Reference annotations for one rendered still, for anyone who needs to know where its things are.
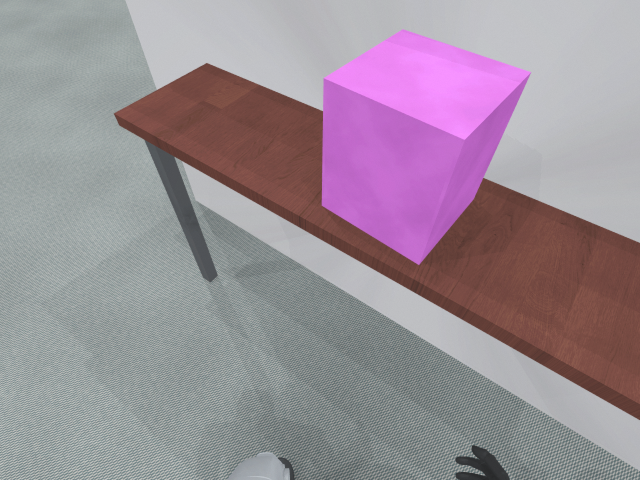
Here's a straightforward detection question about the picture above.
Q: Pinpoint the robot left thigh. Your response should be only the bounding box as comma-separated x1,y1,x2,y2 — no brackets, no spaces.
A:
227,456,290,480

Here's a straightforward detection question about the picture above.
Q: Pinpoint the left robot shin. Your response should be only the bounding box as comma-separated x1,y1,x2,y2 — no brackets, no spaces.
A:
256,452,282,464

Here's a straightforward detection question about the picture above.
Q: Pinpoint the carton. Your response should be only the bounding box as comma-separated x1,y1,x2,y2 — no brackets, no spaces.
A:
322,29,531,265

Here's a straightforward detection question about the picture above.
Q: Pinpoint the table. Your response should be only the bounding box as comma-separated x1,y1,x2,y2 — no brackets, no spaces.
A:
114,63,640,420

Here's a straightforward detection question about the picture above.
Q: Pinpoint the right robot hand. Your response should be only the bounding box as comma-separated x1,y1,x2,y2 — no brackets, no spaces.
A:
455,445,510,480

